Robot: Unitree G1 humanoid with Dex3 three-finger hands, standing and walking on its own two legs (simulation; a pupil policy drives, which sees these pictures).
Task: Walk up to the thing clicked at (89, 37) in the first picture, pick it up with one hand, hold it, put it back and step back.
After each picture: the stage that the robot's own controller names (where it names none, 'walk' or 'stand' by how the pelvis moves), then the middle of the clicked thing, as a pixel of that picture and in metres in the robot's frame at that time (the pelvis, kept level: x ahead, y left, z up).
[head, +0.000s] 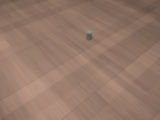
stand; (89, 35) +1.71 -0.13 -0.72
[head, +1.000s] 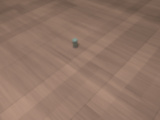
walk; (75, 43) +1.58 +0.18 -0.70
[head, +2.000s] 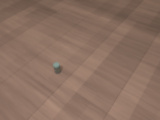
walk; (57, 68) +1.07 +0.31 -0.72
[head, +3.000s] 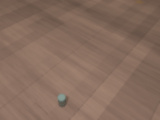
walk; (62, 100) +0.69 +0.18 -0.69
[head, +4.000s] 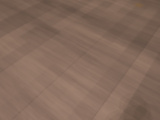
stand; out of the picture +0.46 +0.17 -0.70
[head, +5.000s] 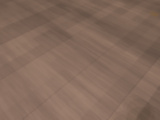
stand; out of the picture +0.42 +0.12 -0.72
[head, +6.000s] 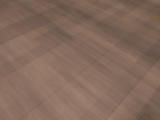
stand; out of the picture +0.44 +0.12 -0.72
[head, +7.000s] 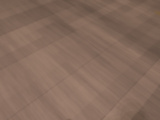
stand; out of the picture +0.46 +0.09 -0.70
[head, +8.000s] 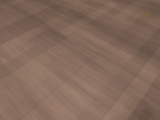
stand; out of the picture +0.44 +0.14 -0.72
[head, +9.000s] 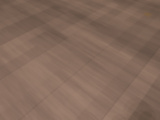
stand; out of the picture +0.44 +0.14 -0.73
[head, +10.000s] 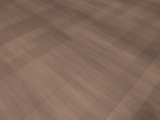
stand; out of the picture +0.44 +0.13 -0.73
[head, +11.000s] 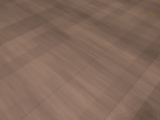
stand; out of the picture +0.44 +0.13 -0.73
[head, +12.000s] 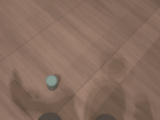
go down; (52, 83) +0.48 +0.14 -0.50
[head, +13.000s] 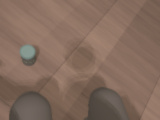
go down; (28, 56) +0.52 +0.19 -0.32
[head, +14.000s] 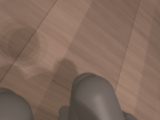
close in; out of the picture +0.50 +0.24 -0.23
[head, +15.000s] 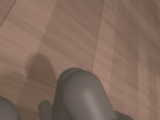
close; out of the picture +0.50 +0.26 -0.23
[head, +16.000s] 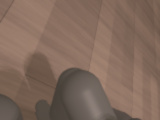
lift; out of the picture +0.46 +0.22 -0.25
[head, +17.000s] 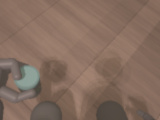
lift; (29, 83) +0.35 +0.18 -0.04
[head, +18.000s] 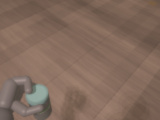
hold; (39, 103) +0.31 +0.15 +0.01
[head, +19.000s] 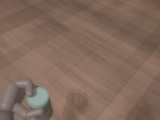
hold; (41, 105) +0.31 +0.15 +0.00
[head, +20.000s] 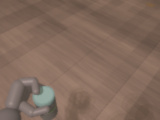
crouch; (46, 103) +0.31 +0.13 +0.00
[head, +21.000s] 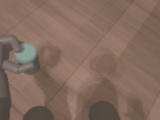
crouch; (28, 60) +0.45 +0.15 -0.07
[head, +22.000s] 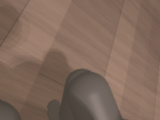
lower; out of the picture +0.47 +0.26 -0.23
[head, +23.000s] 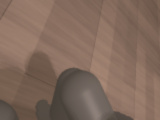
lower; out of the picture +0.46 +0.26 -0.25
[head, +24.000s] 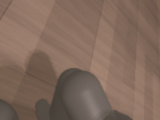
lower; out of the picture +0.46 +0.26 -0.25
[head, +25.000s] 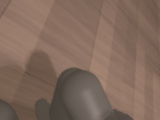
lower; out of the picture +0.46 +0.26 -0.25
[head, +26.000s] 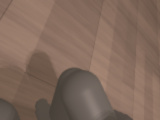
lower; out of the picture +0.46 +0.25 -0.25
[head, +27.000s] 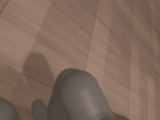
open; out of the picture +0.46 +0.24 -0.26
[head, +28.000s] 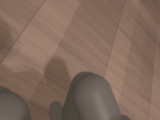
stand; out of the picture +0.47 +0.21 -0.26
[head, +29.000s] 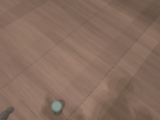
stand; (56, 108) +0.43 +0.11 -0.58
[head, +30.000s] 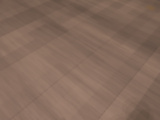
stand; out of the picture +0.41 +0.11 -0.66
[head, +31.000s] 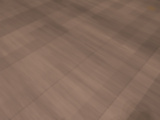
stand; out of the picture +0.41 +0.11 -0.66
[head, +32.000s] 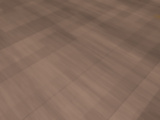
stand; out of the picture +0.43 +0.10 -0.72
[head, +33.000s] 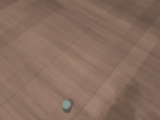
walk; (66, 106) +0.49 +0.08 -0.70
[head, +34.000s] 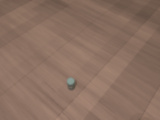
walk; (70, 84) +0.75 +0.11 -0.70
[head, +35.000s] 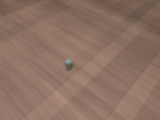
stand; (68, 64) +1.09 +0.14 -0.70
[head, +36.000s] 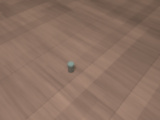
stand; (70, 67) +1.09 +0.10 -0.72
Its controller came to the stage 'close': yes
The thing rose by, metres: 0.71
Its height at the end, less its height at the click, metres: +0.00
